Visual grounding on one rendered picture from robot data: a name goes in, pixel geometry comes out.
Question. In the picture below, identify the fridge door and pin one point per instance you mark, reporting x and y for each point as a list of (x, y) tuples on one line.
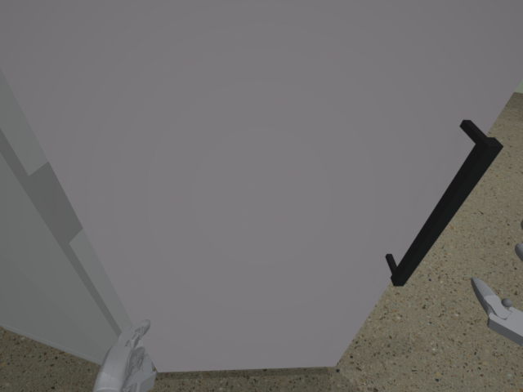
[(242, 167)]

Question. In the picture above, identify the robot left hand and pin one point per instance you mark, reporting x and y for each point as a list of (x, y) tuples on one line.
[(116, 369)]

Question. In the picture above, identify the handle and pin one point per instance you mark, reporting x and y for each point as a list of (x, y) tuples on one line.
[(478, 161)]

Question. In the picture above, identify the robot right hand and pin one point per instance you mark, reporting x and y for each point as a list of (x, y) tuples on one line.
[(506, 322)]

